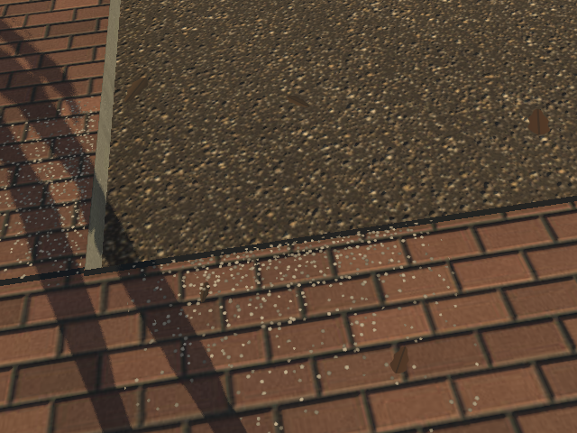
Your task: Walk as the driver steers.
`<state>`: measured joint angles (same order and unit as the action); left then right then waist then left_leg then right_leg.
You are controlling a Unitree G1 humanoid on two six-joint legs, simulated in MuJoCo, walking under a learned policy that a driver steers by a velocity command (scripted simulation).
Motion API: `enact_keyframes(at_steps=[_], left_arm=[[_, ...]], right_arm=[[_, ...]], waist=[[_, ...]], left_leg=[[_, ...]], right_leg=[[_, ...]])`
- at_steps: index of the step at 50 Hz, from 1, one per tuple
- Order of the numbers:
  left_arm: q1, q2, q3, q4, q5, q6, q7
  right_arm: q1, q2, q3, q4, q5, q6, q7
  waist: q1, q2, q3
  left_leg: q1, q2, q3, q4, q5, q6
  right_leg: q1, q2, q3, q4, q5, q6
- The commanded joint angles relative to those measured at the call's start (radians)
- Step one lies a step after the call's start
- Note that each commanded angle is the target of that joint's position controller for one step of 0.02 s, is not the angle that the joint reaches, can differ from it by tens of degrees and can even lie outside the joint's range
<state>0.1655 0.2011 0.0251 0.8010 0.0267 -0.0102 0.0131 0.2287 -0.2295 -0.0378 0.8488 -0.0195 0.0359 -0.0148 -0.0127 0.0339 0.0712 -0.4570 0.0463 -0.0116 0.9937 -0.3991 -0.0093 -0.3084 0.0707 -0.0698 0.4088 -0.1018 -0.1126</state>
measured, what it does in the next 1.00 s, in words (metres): steps on the spot, turning left: left foot, then right foot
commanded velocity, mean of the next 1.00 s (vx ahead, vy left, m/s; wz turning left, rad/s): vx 0.12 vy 0.00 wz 0.37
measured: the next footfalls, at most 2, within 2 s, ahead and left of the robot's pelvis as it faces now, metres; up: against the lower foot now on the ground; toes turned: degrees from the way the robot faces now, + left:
left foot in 0.28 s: +0.00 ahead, +0.12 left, +0.00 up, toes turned +10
right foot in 0.74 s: +0.09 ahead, -0.06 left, +0.00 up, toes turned +26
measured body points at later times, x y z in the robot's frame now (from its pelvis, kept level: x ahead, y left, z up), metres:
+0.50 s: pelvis -0.01 +0.03 +0.01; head +0.02 +0.07 +0.46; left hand +0.03 +0.33 -0.13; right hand +0.13 -0.22 -0.11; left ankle -0.04 +0.11 -0.74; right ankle +0.03 -0.09 -0.67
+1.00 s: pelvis +0.08 +0.04 +0.01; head +0.11 +0.02 +0.46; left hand -0.04 +0.28 -0.11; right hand +0.32 -0.14 -0.12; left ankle +0.09 +0.19 -0.68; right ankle +0.05 -0.08 -0.74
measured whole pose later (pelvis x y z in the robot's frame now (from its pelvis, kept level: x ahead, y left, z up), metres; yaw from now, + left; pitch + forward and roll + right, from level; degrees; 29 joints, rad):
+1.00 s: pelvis +0.08 +0.04 +0.01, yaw +26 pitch +1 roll +0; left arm 0.40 0.23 0.03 0.90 0.02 -0.07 0.00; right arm 0.18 -0.28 -0.06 0.80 -0.04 -0.01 0.04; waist 0.04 0.05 0.02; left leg -0.55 0.00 -0.04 0.87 -0.23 0.00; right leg -0.01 0.04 0.01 0.25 -0.25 -0.05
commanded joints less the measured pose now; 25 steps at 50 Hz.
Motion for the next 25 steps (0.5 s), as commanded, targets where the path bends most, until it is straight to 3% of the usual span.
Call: enact_keyframes(at_steps=[1, 5, 9, 11, 13, 14, 15, 16, 17, 18, 20, 22, 25], left_arm=[[0.012, 0.129, 0.023, -0.030, 0.003, -0.015, 0.009], [0.026, 0.165, 0.039, -0.023, -0.003, 0.013, 0.021], [0.031, 0.166, 0.047, -0.012, -0.003, 0.026, 0.033], [0.018, 0.175, 0.053, -0.008, -0.007, 0.031, 0.037], [0.019, 0.184, 0.062, 0.002, -0.011, 0.039, 0.037], [0.042, 0.147, 0.058, -0.005, -0.010, 0.043, 0.030], [-0.009, 0.094, 0.043, -0.062, -0.024, 0.039, 0.036], [-0.081, 0.114, 0.044, -0.067, -0.006, 0.046, 0.038], [-0.050, 0.113, 0.047, -0.056, -0.012, 0.051, 0.029], [-0.023, 0.126, 0.052, -0.041, -0.018, 0.048, 0.022], [0.012, 0.155, 0.061, -0.025, 0.002, 0.045, 0.014], [0.006, 0.145, 0.059, -0.034, -0.003, 0.046, 0.011], [-0.039, 0.136, 0.050, -0.063, -0.013, 0.047, 0.017]], right_arm=[[0.109, -0.074, -0.018, 0.003, 0.000, 0.018, 0.001], [0.051, -0.088, -0.027, -0.022, 0.001, 0.020, 0.005], [0.062, -0.064, -0.025, -0.031, 0.005, 0.012, 0.006], [0.100, -0.053, -0.024, -0.027, 0.009, 0.007, 0.008], [0.142, -0.070, -0.027, -0.023, 0.004, -0.004, 0.012], [0.145, -0.135, -0.040, -0.037, -0.011, -0.013, 0.009], [0.127, -0.265, -0.073, -0.061, -0.002, -0.013, 0.007], [0.172, -0.243, -0.076, -0.040, -0.017, -0.013, -0.005], [0.127, -0.206, -0.069, -0.044, -0.003, -0.014, -0.012], [0.053, -0.190, -0.065, -0.061, 0.002, -0.009, -0.013], [0.008, -0.163, -0.060, -0.088, 0.013, -0.011, -0.010], [0.048, -0.161, -0.062, -0.085, 0.018, -0.013, -0.003], [0.106, -0.183, -0.072, -0.074, 0.014, -0.013, -0.007]], waist=[[-0.004, -0.137, -0.129], [0.022, -0.134, -0.101], [0.025, -0.122, -0.099], [0.005, -0.120, -0.111], [-0.023, -0.082, -0.082], [-0.008, 0.077, -0.073], [-0.012, 0.263, 0.006], [-0.050, 0.160, 0.020], [-0.002, 0.075, 0.000], [0.031, 0.044, -0.004], [0.038, 0.066, -0.060], [0.019, 0.048, -0.099], [-0.019, 0.076, -0.097]], left_leg=[[0.141, -0.014, -0.006, -0.115, 0.022, 0.006], [0.097, -0.025, 0.022, -0.156, -0.034, 0.010], [0.112, -0.034, 0.050, -0.225, -0.077, 0.028], [0.178, -0.048, 0.072, -0.335, -0.040, 0.051], [0.280, -0.043, 0.027, -0.583, 0.106, 0.092], [0.317, 0.104, -0.213, -0.750, 0.089, 0.133], [0.295, 0.328, -0.533, -0.788, 0.354, 0.248], [0.247, 0.330, -0.492, -0.766, 0.481, 0.316], [0.240, 0.257, -0.386, -0.737, 0.490, 0.304], [0.251, 0.189, -0.316, -0.722, 0.481, 0.261], [0.333, 0.131, -0.263, -0.680, 0.623, 0.240], [0.395, 0.126, -0.264, -0.651, 0.705, 0.248], [0.464, 0.131, -0.312, -0.629, 0.710, 0.254]], right_leg=[[0.035, -0.275, 0.159, -0.178, 0.106, -0.087], [0.071, -0.320, 0.197, -0.186, -0.120, -0.113], [0.103, -0.351, 0.193, -0.150, -0.100, -0.128], [0.099, -0.349, 0.164, -0.114, -0.072, -0.107], [0.022, -0.318, 0.096, -0.022, -0.066, -0.024], [-0.073, -0.236, 0.005, 0.165, -0.172, 0.051], [-0.285, -0.028, -0.073, 0.297, -0.418, 0.121], [-0.270, -0.048, 0.045, 0.515, -0.448, 0.123], [-0.256, -0.058, 0.088, 0.588, -0.382, 0.125], [-0.261, -0.059, 0.099, 0.600, -0.317, 0.125], [-0.272, -0.051, 0.091, 0.646, -0.267, 0.133], [-0.282, -0.052, 0.090, 0.646, -0.268, 0.149], [-0.310, -0.060, 0.097, 0.543, -0.283, 0.163]])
